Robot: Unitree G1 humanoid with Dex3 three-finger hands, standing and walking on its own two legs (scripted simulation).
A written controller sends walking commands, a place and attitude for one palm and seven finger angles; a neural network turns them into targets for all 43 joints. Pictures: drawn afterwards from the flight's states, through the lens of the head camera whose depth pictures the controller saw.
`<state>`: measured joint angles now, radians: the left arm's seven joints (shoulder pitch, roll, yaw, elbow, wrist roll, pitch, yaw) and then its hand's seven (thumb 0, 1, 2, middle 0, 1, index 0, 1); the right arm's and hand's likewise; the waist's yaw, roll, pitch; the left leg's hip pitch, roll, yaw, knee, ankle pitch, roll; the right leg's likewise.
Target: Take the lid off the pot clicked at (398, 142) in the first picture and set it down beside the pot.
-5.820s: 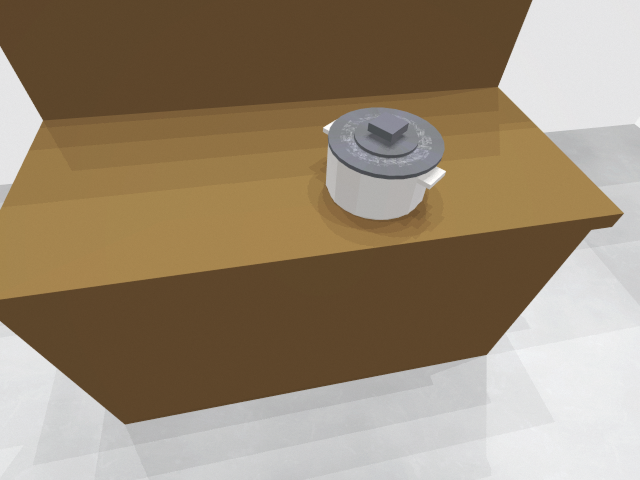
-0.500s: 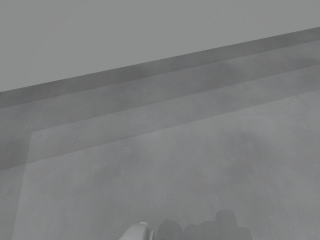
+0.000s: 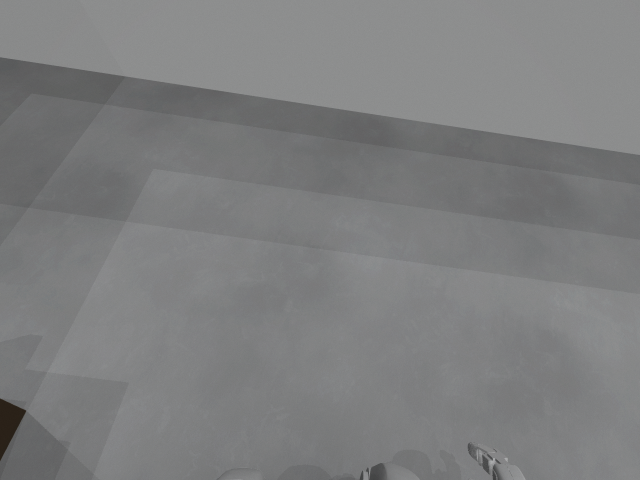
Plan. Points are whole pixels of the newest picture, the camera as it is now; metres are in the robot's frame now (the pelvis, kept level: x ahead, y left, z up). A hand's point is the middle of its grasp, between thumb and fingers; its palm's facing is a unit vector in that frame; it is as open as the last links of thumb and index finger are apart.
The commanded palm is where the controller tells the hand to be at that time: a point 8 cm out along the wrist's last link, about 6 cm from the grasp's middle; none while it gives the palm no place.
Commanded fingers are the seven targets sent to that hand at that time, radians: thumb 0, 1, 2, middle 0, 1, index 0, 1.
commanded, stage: turn to face it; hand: left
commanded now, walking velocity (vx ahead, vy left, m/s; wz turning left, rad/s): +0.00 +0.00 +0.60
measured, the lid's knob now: out of the picture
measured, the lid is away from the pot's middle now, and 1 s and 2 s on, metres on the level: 0.01 0.01 0.01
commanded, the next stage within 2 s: none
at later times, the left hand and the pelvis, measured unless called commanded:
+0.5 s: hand out of the picture +0.07 +0.18 -0.13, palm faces +0.26 -0.91 -0.32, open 7.4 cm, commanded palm none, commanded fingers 0.00 0.90 0.90 -0.20 -0.30 -0.20 -0.30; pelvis +0.01 -0.05 +0.01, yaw +17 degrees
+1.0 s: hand out of the picture -0.10 +0.17 -0.19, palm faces +0.61 -0.75 -0.25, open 7.4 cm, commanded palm none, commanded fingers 0.00 0.90 0.90 -0.20 -0.30 -0.20 -0.30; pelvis +0.01 -0.02 -0.01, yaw +35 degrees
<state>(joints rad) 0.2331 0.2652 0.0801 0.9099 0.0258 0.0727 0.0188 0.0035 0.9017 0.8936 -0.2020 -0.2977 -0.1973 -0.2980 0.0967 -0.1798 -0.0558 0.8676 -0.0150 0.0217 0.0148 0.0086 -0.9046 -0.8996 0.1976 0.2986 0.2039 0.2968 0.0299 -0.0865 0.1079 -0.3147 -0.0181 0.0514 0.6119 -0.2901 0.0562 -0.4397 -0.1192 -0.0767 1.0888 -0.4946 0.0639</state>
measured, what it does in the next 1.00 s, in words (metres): steps on the spot, turning left: right foot, then left foot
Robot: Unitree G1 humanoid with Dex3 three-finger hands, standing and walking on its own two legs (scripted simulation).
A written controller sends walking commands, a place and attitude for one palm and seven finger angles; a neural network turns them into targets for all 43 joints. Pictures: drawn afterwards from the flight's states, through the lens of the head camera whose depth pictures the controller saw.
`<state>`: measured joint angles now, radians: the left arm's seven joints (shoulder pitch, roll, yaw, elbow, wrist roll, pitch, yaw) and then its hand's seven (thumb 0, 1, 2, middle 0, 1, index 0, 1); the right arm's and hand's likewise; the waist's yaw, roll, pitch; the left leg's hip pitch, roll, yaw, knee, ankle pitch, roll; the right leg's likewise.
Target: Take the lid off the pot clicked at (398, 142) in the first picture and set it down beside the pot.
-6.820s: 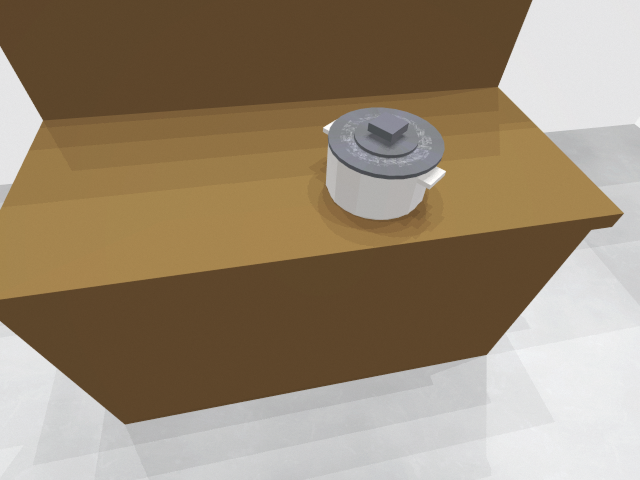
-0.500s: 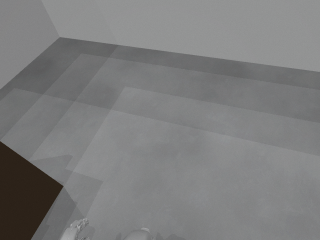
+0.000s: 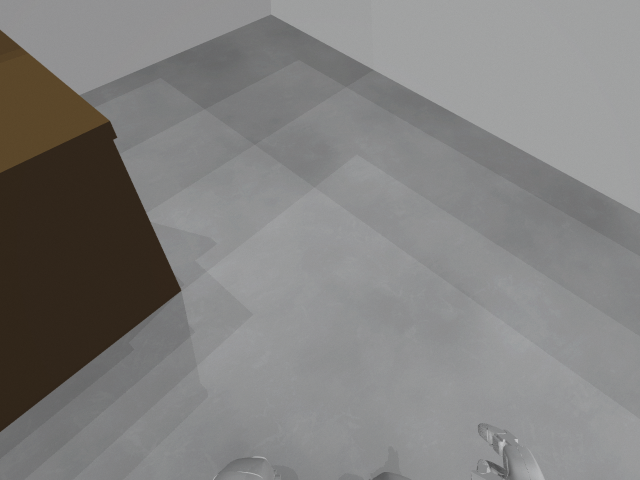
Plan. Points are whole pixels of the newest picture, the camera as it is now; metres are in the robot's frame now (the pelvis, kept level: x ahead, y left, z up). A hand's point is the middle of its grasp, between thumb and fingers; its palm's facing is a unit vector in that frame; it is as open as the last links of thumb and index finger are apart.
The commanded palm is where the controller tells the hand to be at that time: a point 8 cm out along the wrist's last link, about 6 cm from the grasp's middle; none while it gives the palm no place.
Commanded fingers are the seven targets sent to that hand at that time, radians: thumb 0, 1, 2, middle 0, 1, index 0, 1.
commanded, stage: turn to face it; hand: left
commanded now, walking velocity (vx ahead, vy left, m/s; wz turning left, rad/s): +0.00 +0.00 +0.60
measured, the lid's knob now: out of the picture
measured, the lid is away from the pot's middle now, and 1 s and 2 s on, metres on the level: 0.01 0.01 0.01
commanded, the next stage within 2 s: take the last steps up to it in 1.46 s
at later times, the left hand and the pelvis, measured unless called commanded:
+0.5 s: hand out of the picture +0.11 +0.21 -0.12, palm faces +0.27 -0.91 -0.31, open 7.4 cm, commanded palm none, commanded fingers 0.00 0.90 0.90 -0.20 -0.30 -0.20 -0.30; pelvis +0.03 -0.04 +0.01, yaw +17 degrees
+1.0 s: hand out of the picture -0.07 +0.14 -0.15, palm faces +0.61 -0.74 -0.28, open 7.4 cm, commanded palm none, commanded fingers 0.00 0.90 0.90 -0.20 -0.30 -0.20 -0.30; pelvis +0.04 -0.03 +0.01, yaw +37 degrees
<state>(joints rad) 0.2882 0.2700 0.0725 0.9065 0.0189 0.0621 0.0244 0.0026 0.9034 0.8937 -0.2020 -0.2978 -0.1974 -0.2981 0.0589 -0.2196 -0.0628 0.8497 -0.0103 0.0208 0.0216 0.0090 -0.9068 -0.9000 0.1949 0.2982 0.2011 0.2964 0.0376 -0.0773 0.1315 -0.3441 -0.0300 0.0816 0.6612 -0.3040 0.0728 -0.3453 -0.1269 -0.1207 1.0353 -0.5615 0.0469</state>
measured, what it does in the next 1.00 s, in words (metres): steps on the spot, turning left: right foot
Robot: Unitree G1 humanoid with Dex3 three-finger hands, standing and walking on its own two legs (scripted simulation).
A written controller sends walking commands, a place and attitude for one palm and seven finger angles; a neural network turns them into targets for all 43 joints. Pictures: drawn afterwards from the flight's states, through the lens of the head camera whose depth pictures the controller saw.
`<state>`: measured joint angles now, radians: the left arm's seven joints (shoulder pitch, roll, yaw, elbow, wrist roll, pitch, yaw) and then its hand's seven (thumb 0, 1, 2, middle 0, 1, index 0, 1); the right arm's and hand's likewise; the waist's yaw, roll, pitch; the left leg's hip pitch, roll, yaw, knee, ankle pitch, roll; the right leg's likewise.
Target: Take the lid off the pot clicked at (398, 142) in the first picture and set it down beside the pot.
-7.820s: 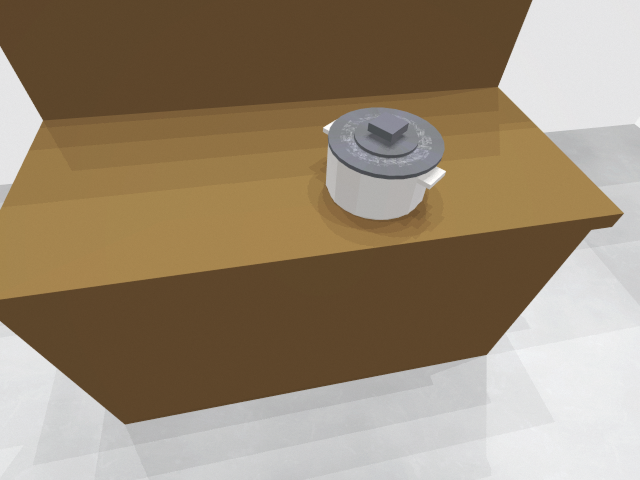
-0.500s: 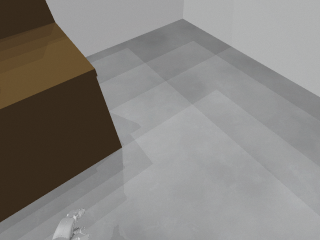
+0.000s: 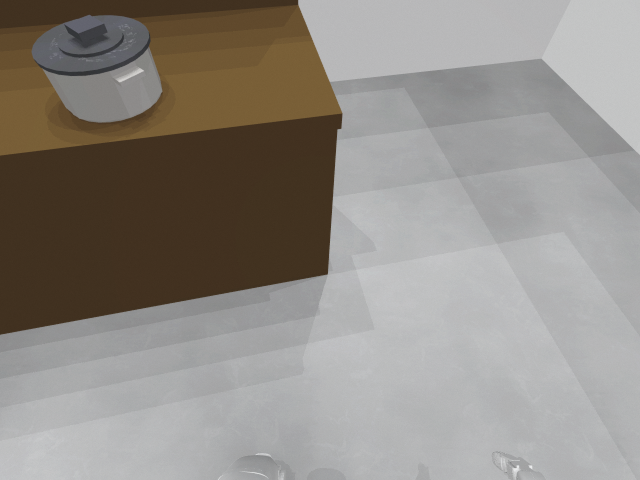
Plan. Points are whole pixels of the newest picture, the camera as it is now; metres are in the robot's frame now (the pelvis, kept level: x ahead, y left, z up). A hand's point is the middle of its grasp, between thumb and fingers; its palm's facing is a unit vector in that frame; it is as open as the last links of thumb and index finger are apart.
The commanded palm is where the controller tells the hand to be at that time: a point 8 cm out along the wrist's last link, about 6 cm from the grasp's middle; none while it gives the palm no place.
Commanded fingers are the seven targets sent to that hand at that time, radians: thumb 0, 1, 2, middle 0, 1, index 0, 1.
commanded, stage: turn to face it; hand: left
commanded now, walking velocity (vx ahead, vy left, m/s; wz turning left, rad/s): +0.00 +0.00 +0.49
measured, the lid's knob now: (86, 28) +0.80 +0.52 +0.10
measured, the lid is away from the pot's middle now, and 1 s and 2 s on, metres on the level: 0.01 0.01 0.01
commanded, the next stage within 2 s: take the last steps up to it in 0.46 s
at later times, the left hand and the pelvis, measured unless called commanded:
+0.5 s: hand out of the picture +0.09 +0.22 -0.15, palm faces +0.19 -0.94 -0.27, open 7.4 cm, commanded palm none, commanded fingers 0.00 0.90 0.90 -0.20 -0.30 -0.20 -0.30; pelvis +0.03 +0.00 +0.01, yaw +11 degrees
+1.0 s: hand out of the picture -0.05 +0.17 -0.14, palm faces +0.44 -0.86 -0.25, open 7.4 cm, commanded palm none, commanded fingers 0.00 0.90 0.90 -0.20 -0.30 -0.20 -0.30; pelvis +0.10 +0.04 +0.01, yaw +20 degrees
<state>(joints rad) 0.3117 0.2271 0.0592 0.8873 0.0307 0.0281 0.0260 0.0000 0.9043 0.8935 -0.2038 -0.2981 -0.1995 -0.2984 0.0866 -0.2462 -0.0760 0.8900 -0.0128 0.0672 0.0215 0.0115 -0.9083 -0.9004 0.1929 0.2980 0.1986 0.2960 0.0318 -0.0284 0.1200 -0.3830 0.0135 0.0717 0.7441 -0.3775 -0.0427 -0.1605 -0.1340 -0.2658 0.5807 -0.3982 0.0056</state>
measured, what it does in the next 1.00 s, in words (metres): walks ahead, turning left: left foot, then right foot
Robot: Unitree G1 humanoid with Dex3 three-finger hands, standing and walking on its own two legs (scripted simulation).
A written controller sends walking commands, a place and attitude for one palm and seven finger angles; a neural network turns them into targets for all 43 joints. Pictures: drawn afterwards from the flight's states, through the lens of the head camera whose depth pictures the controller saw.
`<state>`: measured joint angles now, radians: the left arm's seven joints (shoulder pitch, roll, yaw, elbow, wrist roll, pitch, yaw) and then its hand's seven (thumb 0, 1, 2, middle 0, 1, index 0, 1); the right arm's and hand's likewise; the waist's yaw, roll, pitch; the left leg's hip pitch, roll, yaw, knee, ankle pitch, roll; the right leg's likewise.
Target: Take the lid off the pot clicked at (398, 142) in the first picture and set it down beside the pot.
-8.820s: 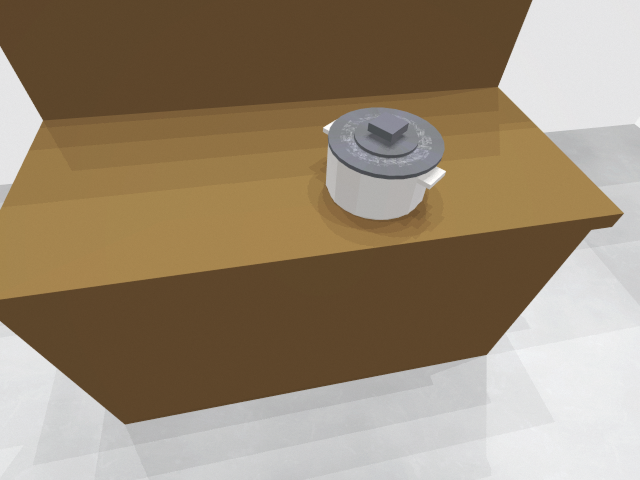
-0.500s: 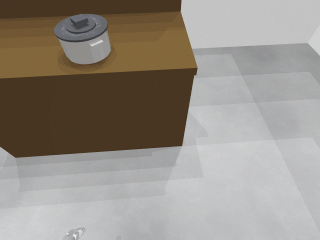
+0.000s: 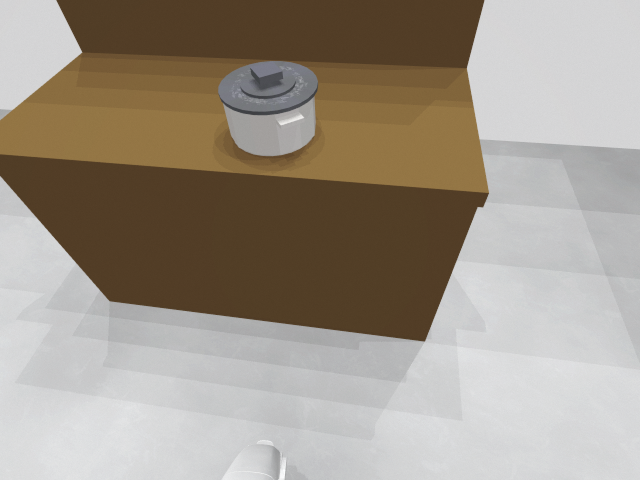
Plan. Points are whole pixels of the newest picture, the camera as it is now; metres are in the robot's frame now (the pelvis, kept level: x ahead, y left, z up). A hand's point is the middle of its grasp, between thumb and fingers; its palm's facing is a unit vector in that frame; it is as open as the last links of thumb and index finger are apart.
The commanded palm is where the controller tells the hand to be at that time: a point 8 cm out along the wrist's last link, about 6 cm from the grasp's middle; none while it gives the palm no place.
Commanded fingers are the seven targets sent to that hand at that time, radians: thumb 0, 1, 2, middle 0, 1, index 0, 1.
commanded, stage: take the last steps up to it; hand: left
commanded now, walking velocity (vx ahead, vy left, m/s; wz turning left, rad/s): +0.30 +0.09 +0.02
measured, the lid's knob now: (266, 73) +0.83 +0.21 +0.09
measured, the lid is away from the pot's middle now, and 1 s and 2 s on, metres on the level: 0.01 0.01 0.01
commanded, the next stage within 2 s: come to a stop and stand still in 0.64 s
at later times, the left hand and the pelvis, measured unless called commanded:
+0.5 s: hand (179, 374) +0.28 +0.28 -0.16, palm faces +0.02 -0.98 -0.19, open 7.4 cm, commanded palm none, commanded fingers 0.00 0.90 0.90 -0.20 -0.30 -0.20 -0.30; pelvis +0.18 +0.10 +0.00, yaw -2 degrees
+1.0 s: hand (203, 316) +0.41 +0.29 -0.19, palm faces -0.04 -0.97 -0.23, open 7.3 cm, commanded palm none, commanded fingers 0.00 0.90 0.90 -0.20 -0.30 -0.20 -0.30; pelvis +0.36 +0.10 -0.02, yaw -5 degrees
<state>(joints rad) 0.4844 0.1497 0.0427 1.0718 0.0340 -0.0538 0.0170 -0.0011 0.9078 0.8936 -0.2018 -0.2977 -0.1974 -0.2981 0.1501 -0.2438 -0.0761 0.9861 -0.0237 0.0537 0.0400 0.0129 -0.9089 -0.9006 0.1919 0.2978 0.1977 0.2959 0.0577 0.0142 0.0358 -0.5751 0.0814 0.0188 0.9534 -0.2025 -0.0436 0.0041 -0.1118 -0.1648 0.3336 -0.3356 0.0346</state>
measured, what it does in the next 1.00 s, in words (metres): walks ahead: left foot, then right foot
